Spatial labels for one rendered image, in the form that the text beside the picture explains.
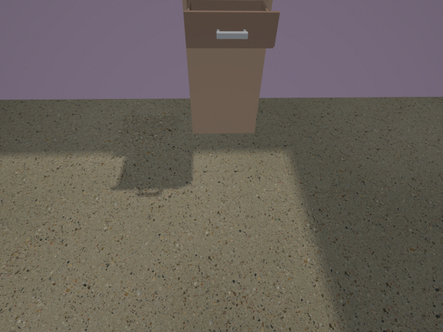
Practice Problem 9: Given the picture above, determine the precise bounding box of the drawer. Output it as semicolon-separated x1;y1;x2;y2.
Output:
183;0;280;48

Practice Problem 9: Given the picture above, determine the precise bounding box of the cabinet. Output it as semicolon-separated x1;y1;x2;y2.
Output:
182;0;273;133

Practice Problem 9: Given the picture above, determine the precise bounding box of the handle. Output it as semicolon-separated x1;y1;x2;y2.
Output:
217;29;248;39

